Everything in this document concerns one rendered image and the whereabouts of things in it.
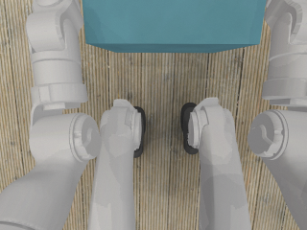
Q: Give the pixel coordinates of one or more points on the left robot shin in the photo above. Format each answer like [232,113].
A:
[116,102]

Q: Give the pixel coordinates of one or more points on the right robot forearm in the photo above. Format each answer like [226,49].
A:
[286,84]

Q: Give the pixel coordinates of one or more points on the right robot upper arm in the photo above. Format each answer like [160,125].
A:
[279,137]

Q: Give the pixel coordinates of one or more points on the left robot forearm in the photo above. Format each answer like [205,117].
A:
[53,38]

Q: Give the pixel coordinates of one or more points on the carton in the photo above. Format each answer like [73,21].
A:
[173,26]

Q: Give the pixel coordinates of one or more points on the left robot upper arm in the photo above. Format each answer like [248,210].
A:
[42,199]

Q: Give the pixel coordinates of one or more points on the right robot foot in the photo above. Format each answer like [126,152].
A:
[184,122]

